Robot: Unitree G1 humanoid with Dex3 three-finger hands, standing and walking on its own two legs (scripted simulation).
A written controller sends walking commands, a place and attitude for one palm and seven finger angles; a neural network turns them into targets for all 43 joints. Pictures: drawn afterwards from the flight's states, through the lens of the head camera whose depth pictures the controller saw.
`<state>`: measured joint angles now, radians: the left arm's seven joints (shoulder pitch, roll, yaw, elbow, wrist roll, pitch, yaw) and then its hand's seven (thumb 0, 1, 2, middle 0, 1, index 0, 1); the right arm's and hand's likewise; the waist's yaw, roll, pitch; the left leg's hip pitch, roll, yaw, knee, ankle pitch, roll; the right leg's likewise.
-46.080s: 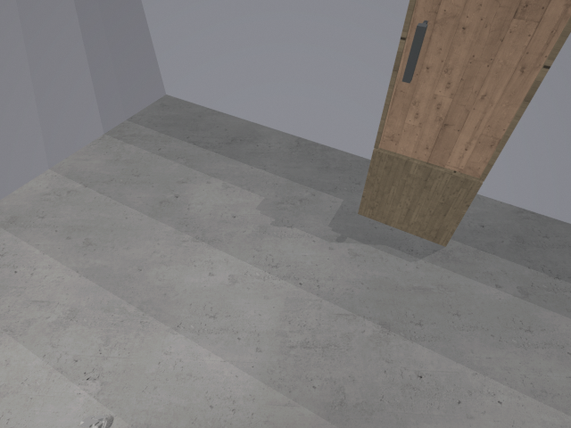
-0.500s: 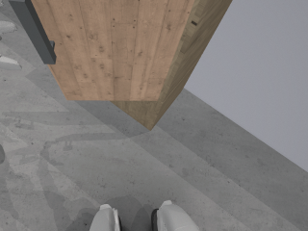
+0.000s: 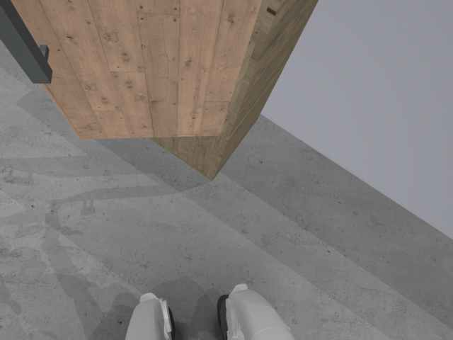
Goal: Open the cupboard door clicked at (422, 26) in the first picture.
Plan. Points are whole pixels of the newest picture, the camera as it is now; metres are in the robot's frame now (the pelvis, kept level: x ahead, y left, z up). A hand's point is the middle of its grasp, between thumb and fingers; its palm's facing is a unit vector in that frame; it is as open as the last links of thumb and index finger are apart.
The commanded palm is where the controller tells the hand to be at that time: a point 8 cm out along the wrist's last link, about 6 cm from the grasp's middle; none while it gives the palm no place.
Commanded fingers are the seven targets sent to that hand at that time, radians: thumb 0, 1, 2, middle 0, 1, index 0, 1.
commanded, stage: slide the fingers in behind the handle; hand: left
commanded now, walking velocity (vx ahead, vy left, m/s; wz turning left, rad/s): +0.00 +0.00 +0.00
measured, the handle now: (17, 21) +0.57 +0.23 +0.11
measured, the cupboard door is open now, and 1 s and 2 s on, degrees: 40 40 41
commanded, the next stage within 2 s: move the hooked fingers beside the handle in 1.50 s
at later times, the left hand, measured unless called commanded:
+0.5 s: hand out of the picture +0.54 +0.27 +0.11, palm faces +0.02 -1.00 -0.01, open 14.3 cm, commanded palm +0.53 +0.29 +0.11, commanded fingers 0.00 -0.50 0.30 -0.30 -1.20 -0.30 -1.20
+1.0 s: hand out of the picture +0.53 +0.26 +0.11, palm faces +0.07 -1.00 -0.02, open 14.9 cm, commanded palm +0.52 +0.25 +0.11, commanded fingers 0.00 -0.50 0.30 -0.30 -1.20 -0.30 -1.20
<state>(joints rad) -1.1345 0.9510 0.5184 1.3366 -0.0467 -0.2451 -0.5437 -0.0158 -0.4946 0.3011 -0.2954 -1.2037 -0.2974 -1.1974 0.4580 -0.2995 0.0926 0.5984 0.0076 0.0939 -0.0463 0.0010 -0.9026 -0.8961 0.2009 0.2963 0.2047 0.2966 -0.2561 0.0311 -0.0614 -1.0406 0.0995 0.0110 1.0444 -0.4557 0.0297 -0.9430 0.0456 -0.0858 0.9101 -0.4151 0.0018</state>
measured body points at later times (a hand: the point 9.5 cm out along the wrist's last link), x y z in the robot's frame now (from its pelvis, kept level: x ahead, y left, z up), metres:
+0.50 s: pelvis +0.01 +0.00 +0.01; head +0.17 +0.04 +0.43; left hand +0.53 +0.32 +0.11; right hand -0.02 -0.26 -0.08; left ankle +0.01 +0.09 -0.67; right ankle +0.00 -0.13 -0.67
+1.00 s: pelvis +0.02 +0.00 +0.01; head +0.16 +0.04 +0.44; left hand +0.52 +0.31 +0.11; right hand +0.01 -0.27 -0.09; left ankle +0.01 +0.09 -0.67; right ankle +0.00 -0.13 -0.67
